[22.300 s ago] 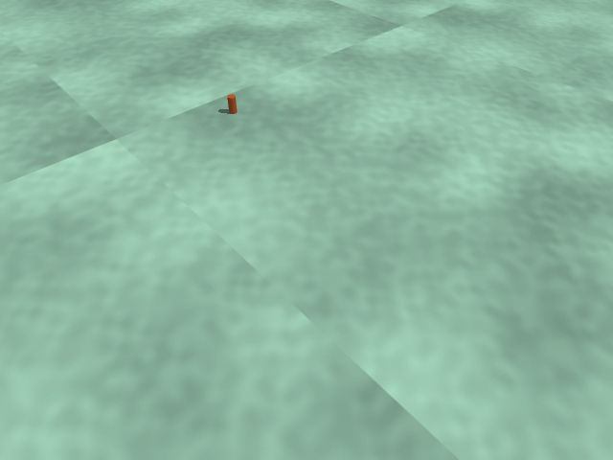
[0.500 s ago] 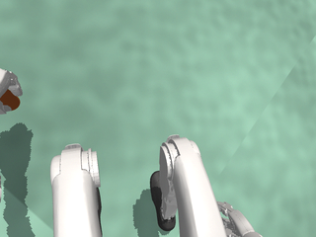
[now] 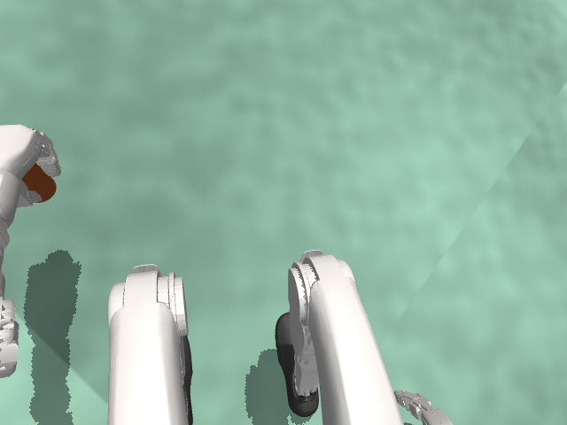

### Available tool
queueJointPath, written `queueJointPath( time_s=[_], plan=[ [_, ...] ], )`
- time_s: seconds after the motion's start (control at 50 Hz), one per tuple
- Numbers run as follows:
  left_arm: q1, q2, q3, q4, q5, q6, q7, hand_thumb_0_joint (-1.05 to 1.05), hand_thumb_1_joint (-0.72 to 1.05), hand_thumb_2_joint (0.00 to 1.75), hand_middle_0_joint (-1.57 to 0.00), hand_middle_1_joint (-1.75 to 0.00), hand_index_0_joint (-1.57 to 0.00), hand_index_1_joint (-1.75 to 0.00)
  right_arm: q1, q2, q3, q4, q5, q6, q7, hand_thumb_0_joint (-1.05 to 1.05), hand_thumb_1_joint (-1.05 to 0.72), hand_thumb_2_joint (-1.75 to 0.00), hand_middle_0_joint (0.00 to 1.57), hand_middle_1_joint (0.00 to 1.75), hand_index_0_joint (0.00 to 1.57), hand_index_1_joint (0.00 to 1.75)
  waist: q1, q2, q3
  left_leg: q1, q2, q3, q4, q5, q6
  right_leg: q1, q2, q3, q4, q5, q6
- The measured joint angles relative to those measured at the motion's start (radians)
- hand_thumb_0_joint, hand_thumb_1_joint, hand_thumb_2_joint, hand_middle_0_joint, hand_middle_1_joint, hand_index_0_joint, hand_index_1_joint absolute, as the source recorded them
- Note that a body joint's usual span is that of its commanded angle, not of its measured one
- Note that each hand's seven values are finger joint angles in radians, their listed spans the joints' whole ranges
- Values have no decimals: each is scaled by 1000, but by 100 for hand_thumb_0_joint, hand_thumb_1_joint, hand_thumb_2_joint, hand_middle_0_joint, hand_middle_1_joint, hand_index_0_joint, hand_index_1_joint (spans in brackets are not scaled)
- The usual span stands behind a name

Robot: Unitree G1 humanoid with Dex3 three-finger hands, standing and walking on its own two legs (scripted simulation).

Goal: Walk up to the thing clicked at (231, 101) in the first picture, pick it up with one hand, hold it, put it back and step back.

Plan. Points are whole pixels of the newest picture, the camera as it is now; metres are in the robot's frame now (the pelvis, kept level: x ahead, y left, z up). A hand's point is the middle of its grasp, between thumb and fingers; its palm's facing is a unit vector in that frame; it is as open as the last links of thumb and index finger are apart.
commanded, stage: lift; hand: left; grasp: from above
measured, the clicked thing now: (24, 176) +0.47 +0.34 -0.16
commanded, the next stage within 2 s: hold in 1.38 s
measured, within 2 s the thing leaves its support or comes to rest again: neither
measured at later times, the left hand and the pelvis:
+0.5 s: hand out of the picture +0.39 +0.31 +0.03, palm faces -0.43 -0.12 -0.89, open 6.4 cm; pelvis +0.01 +0.00 +0.12, yaw +3 degrees
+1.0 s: hand out of the picture +0.34 +0.28 +0.21, palm faces -0.45 -0.13 -0.88, open 6.4 cm; pelvis +0.04 +0.00 +0.29, yaw +6 degrees
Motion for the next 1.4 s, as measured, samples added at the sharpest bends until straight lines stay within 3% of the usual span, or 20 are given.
queueJointPath(
  time_s=[0.32,0.62,0.98,1.16,1.4],
  plan=[
    [193,-76,-37,-276,-102,26,-100,-3,26,50,-75,-69,-102,-61,-17,-5,-48,-46,54,25,-43,0,-93,-91,20,30,20,30,67,20,-67,207,9,29,-208,0,1,190,-5,20,-196,6,-5],
    [398,-182,-108,-481,-158,117,-111,-3,26,50,-75,-69,-102,-62,-49,16,-61,-42,91,29,-108,0,-92,-91,20,30,20,30,101,27,-77,601,19,57,-538,41,0,570,-5,37,-522,58,-11],
    [514,-294,-191,-396,-147,145,-62,-3,26,50,-75,-69,-102,-63,41,25,-69,9,115,-30,-166,0,-92,-91,20,30,20,30,116,31,-66,1144,24,99,-1007,143,-2,1094,-9,70,-981,169,-17],
    [495,-343,-220,-327,-131,165,-11,-3,26,50,-75,-69,-101,-64,61,18,-79,37,109,-39,-166,0,-92,-91,20,30,20,30,121,27,-33,1336,22,116,-1185,193,-3,1277,-13,84,-1151,219,-19],
    [504,-367,-235,-327,-153,191,-15,-3,26,50,-75,-69,-101,-65,78,16,-88,39,110,-30,-161,0,-92,-90,20,30,20,30,129,26,4,1534,18,133,-1386,252,-5,1466,-19,98,-1342,276,-20]
  ],
)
